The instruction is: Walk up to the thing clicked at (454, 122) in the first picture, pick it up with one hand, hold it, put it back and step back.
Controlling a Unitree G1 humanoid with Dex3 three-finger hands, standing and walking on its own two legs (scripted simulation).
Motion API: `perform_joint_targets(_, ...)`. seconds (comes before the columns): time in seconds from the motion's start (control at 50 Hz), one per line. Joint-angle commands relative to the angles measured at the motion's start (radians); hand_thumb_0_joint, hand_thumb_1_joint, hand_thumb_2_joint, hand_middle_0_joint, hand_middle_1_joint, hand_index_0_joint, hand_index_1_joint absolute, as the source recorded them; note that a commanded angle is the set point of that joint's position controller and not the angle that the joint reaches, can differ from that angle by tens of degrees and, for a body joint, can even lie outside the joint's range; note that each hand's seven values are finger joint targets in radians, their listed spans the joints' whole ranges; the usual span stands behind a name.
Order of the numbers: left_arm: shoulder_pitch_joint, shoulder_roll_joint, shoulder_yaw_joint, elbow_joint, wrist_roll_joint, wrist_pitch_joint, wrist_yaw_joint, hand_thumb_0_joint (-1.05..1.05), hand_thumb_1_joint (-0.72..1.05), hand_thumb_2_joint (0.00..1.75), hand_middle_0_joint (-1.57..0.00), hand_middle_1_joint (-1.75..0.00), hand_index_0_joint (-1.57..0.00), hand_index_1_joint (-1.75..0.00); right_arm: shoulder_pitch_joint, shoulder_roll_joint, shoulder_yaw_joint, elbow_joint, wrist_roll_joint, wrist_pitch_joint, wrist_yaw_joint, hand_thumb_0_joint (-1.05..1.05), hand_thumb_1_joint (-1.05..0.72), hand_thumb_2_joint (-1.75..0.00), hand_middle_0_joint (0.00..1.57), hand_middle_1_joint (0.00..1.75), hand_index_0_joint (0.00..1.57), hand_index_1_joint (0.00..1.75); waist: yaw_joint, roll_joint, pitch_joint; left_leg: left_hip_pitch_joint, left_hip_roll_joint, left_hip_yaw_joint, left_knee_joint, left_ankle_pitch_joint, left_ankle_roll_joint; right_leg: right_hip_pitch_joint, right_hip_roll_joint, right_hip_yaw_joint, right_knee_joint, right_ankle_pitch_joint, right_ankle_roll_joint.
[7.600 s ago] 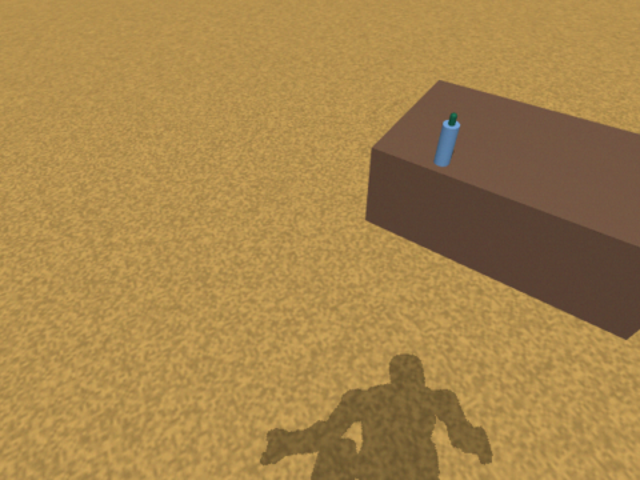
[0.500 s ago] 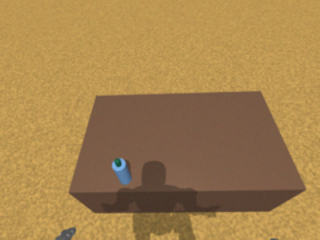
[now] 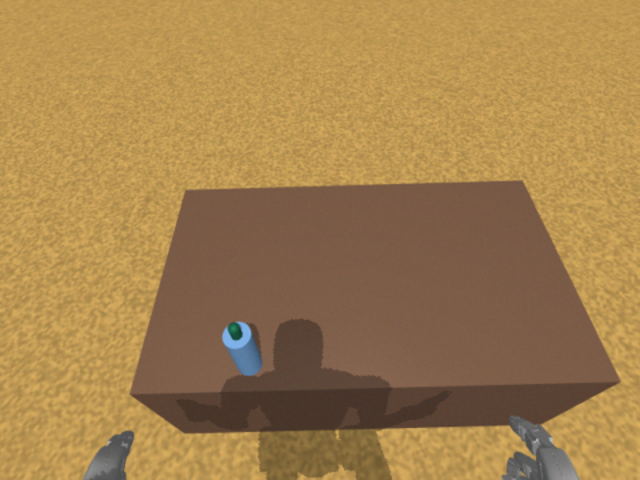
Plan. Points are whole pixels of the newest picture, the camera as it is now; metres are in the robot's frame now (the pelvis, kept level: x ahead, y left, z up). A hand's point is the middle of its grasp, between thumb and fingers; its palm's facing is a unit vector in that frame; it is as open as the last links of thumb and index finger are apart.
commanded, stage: go down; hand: left
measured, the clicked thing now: (242, 346) +0.40 +0.19 -0.27
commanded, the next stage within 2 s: none
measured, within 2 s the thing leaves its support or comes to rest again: neither
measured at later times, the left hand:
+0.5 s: hand out of the picture +0.14 +0.26 -0.12, palm faces +0.05 -0.94 -0.34, open 17.2 cm
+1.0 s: hand out of the picture +0.12 +0.27 -0.11, palm faces +0.09 -0.94 -0.34, open 17.4 cm
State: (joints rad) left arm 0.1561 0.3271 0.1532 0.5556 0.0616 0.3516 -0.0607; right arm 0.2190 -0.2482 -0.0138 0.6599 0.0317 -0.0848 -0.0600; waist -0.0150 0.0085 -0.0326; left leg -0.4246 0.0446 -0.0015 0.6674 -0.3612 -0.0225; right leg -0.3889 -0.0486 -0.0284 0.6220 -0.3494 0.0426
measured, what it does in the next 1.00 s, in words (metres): stands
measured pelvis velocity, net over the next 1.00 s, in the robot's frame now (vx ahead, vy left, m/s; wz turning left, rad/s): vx -0.02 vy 0.00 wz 0.03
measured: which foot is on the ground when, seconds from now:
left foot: down 0.00-1.00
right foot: down 0.00-1.00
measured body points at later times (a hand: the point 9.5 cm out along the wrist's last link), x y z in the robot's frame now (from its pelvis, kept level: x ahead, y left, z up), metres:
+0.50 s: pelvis +0.00 +0.00 -0.03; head +0.04 +0.01 +0.42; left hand +0.14 +0.31 -0.09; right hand +0.17 -0.25 -0.11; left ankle -0.02 +0.13 -0.72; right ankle -0.03 -0.15 -0.72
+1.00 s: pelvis -0.02 +0.00 -0.05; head +0.01 +0.01 +0.40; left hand +0.12 +0.32 -0.09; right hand +0.15 -0.25 -0.11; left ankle -0.02 +0.13 -0.72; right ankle -0.03 -0.15 -0.72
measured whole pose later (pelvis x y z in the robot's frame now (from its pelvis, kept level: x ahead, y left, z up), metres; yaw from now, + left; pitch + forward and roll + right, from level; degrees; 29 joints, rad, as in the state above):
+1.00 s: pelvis -0.02 +0.00 -0.05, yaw +2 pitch +11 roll -3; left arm 0.38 0.39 0.20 0.05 -0.01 0.57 -0.10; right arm 0.27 -0.23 0.02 0.58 0.03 -0.23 -0.18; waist -0.02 0.04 -0.15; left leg -0.73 0.05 -0.07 1.04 -0.50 -0.03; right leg -0.66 -0.04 -0.07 0.96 -0.49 0.04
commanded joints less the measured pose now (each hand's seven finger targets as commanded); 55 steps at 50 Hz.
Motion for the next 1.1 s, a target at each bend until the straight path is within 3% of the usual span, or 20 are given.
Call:
perform_joint_targets(0.0,-0.002,0.186,0.058,-0.208,0.000,0.015,0.010,0.00,-0.48,0.06,-0.07,-0.07,-0.07,-0.07,-0.008,-0.151,-0.049,-0.129,-0.006,-0.060,-0.027,0.00,-0.84,-0.88,0.20,0.30,0.20,0.30,-0.013,0.049,-0.192,0.097,-0.033,0.008,-0.021,0.395,0.009,0.025,0.056,-0.040,-0.003,0.318,-0.039)
perform_joint_targets(0.02,-0.018,0.214,0.080,-0.283,-0.002,0.019,0.012,0.00,-0.48,0.06,-0.07,-0.07,-0.06,-0.07,-0.018,-0.149,-0.051,-0.142,-0.007,-0.062,-0.032,0.00,-0.84,-0.88,0.20,0.30,0.20,0.30,0.001,0.062,-0.218,0.093,-0.037,0.010,-0.008,0.405,0.010,0.035,0.051,-0.037,0.004,0.332,-0.038)
perform_joint_targets(0.06,0.042,0.185,0.056,-0.265,-0.003,0.044,0.005,0.00,-0.48,0.06,-0.07,-0.06,-0.06,-0.06,-0.015,-0.148,-0.049,-0.145,-0.007,-0.067,-0.035,0.00,-0.84,-0.88,0.20,0.30,0.20,0.30,-0.012,0.051,-0.204,0.071,-0.034,0.002,0.013,0.416,0.011,0.012,0.055,-0.041,0.024,0.329,-0.037)
perform_joint_targets(0.1,0.027,0.216,0.079,-0.356,-0.008,0.055,0.005,0.00,-0.49,0.07,-0.07,-0.07,-0.06,-0.07,-0.016,-0.151,-0.051,-0.155,-0.009,-0.073,-0.038,0.00,-0.84,-0.88,0.20,0.30,0.20,0.30,-0.004,0.086,-0.241,0.077,-0.031,-0.004,0.033,0.449,0.008,0.001,0.055,-0.043,0.042,0.337,-0.039)
perform_joint_targets(0.12,0.087,0.185,0.061,-0.309,-0.009,0.071,0.001,0.00,-0.48,0.05,-0.07,-0.06,-0.06,-0.06,0.000,-0.147,-0.048,-0.143,-0.009,-0.073,-0.038,0.00,-0.84,-0.88,0.20,0.30,0.20,0.30,-0.014,0.069,-0.227,0.067,-0.028,-0.006,0.043,0.458,0.009,-0.012,0.057,-0.045,0.049,0.331,-0.038)
perform_joint_targets(0.16,0.095,0.192,0.065,-0.338,-0.011,0.086,-0.002,0.00,-0.49,0.06,-0.07,-0.06,-0.06,-0.06,-0.001,-0.145,-0.047,-0.147,-0.011,-0.080,-0.038,0.00,-0.84,-0.88,0.20,0.30,0.20,0.30,-0.008,0.071,-0.224,0.041,-0.023,-0.016,0.058,0.470,0.007,-0.030,0.058,-0.049,0.071,0.320,-0.039)
perform_joint_targets(0.18,0.058,0.219,0.080,-0.420,-0.015,0.087,0.001,0.00,-0.50,0.07,-0.07,-0.07,-0.06,-0.07,-0.025,-0.151,-0.051,-0.186,-0.010,-0.084,-0.041,0.00,-0.84,-0.88,0.20,0.30,0.20,0.30,-0.005,0.090,-0.242,0.039,-0.025,-0.017,0.065,0.456,0.007,-0.035,0.057,-0.050,0.076,0.318,-0.039)
perform_joint_targets(0.22,0.115,0.203,0.080,-0.385,-0.013,0.105,0.001,0.00,-0.51,0.07,-0.06,-0.07,-0.06,-0.07,-0.013,-0.143,-0.047,-0.178,-0.012,-0.089,-0.044,0.00,-0.84,-0.88,0.20,0.30,0.20,0.30,-0.008,0.056,-0.221,-0.003,-0.028,-0.019,0.079,0.395,0.010,-0.054,0.057,-0.052,0.089,0.288,-0.039)
perform_joint_targets(0.3,0.112,0.225,0.098,-0.506,-0.023,0.122,-0.004,0.00,-0.48,0.08,-0.06,-0.06,-0.05,-0.06,-0.021,-0.141,-0.049,-0.212,-0.012,-0.102,-0.052,0.00,-0.84,-0.88,0.20,0.30,0.20,0.30,0.001,0.086,-0.265,-0.016,-0.032,-0.018,0.125,0.388,0.012,-0.084,0.052,-0.052,0.125,0.285,-0.037)
perform_joint_targets(0.32,0.135,0.216,0.096,-0.485,-0.024,0.129,-0.004,0.00,-0.52,0.07,-0.06,-0.06,-0.06,-0.06,-0.017,-0.139,-0.046,-0.213,-0.012,-0.105,-0.056,0.00,-0.85,-0.88,0.20,0.30,0.20,0.30,-0.013,0.070,-0.249,-0.036,-0.033,-0.019,0.133,0.359,0.014,-0.099,0.052,-0.052,0.130,0.271,-0.035)
perform_joint_targets(0.36,0.162,0.217,0.099,-0.489,-0.025,0.141,-0.007,0.00,-0.54,0.08,-0.06,-0.06,-0.05,-0.06,-0.007,-0.137,-0.047,-0.208,-0.015,-0.111,-0.059,0.00,-0.86,-0.89,0.20,0.30,0.20,0.30,-0.009,0.062,-0.248,-0.063,-0.032,-0.023,0.143,0.331,0.015,-0.112,0.052,-0.054,0.147,0.245,-0.035)
perform_joint_targets(0.38,0.137,0.239,0.117,-0.570,-0.029,0.139,-0.005,0.00,-0.52,0.08,-0.06,-0.06,-0.05,-0.07,-0.018,-0.133,-0.047,-0.232,-0.012,-0.114,-0.064,0.00,-0.85,-0.89,0.20,0.30,0.20,0.30,0.004,0.087,-0.282,-0.053,-0.032,-0.023,0.153,0.337,0.016,-0.112,0.050,-0.053,0.153,0.250,-0.036)
perform_joint_targets(0.4,0.171,0.217,0.102,-0.540,-0.031,0.144,-0.005,0.00,-0.50,0.08,-0.06,-0.06,-0.05,-0.07,-0.019,-0.135,-0.044,-0.232,-0.011,-0.116,-0.069,0.00,-0.85,-0.88,0.20,0.30,0.20,0.30,-0.005,0.074,-0.255,-0.074,-0.035,-0.021,0.156,0.312,0.015,-0.125,0.050,-0.051,0.157,0.235,-0.036)
perform_joint_targets(0.52,0.189,0.233,0.120,-0.606,-0.043,0.171,-0.014,0.00,-0.54,0.07,-0.07,-0.06,-0.06,-0.06,-0.014,-0.131,-0.040,-0.246,-0.010,-0.133,-0.089,0.00,-0.85,-0.88,0.20,0.30,0.20,0.30,-0.013,0.071,-0.239,-0.127,-0.035,-0.030,0.175,0.220,0.018,-0.167,0.051,-0.053,0.175,0.161,-0.037)
perform_joint_targets(0.66,0.214,0.248,0.134,-0.652,-0.051,0.184,-0.018,0.00,-0.56,0.06,-0.07,-0.05,-0.06,-0.05,-0.008,-0.129,-0.036,-0.253,-0.009,-0.161,-0.112,0.00,-0.85,-0.88,0.20,0.30,0.20,0.30,-0.014,0.075,-0.243,-0.159,-0.039,-0.033,0.195,0.155,0.023,-0.200,0.051,-0.052,0.187,0.109,-0.036)
perform_joint_targets(0.76,0.228,0.256,0.145,-0.682,-0.057,0.183,-0.015,0.00,-0.54,0.07,-0.07,-0.05,-0.06,-0.06,-0.012,-0.127,-0.033,-0.257,-0.007,-0.177,-0.125,0.00,-0.85,-0.88,0.20,0.30,0.20,0.30,0.000,0.095,-0.230,-0.178,-0.037,-0.040,0.185,0.122,0.018,-0.214,0.054,-0.058,0.196,0.068,-0.042)
perform_joint_targets(0.86,0.221,0.254,0.145,-0.682,-0.062,0.188,-0.016,0.00,-0.53,0.08,-0.06,-0.05,-0.05,-0.05,-0.011,-0.124,-0.027,-0.249,-0.007,-0.194,-0.135,0.00,-0.84,-0.88,0.20,0.30,0.20,0.30,-0.008,0.088,-0.201,-0.204,-0.041,-0.038,0.182,0.055,0.020,-0.234,0.055,-0.057,0.182,0.015,-0.039)
perform_joint_targets(0.94,0.113,0.300,0.171,-0.696,-0.062,0.173,-0.015,0.00,-0.53,0.09,-0.06,-0.05,-0.05,-0.06,-0.005,-0.128,-0.024,-0.232,-0.008,-0.213,-0.145,0.00,-0.84,-0.88,0.20,0.30,0.20,0.30,-0.025,0.094,-0.209,-0.199,-0.040,-0.037,0.185,0.012,0.025,-0.240,0.052,-0.046,0.174,-0.012,-0.036)
perform_joint_targets(1.0,0.028,0.332,0.200,-0.642,-0.073,0.146,-0.018,0.00,-0.51,0.09,-0.06,-0.05,-0.04,-0.06,0.008,-0.132,-0.018,-0.199,-0.010,-0.228,-0.155,0.00,-0.85,-0.89,0.20,0.30,0.20,0.30,-0.042,0.091,-0.233,-0.169,-0.033,-0.046,0.185,0.041,0.024,-0.229,0.052,-0.044,0.184,0.023,-0.034)
perform_joint_targets(1.08,-0.104,0.376,0.228,-0.596,-0.096,0.097,-0.043,0.00,-0.45,0.09,-0.06,-0.02,-0.03,-0.04,0.007,-0.143,-0.010,-0.174,-0.008,-0.248,-0.167,0.00,-0.86,-0.89,0.20,0.30,0.20,0.30,-0.040,0.103,-0.229,-0.161,-0.037,-0.042,0.177,0.051,0.022,-0.217,0.049,-0.037,0.172,0.038,-0.034)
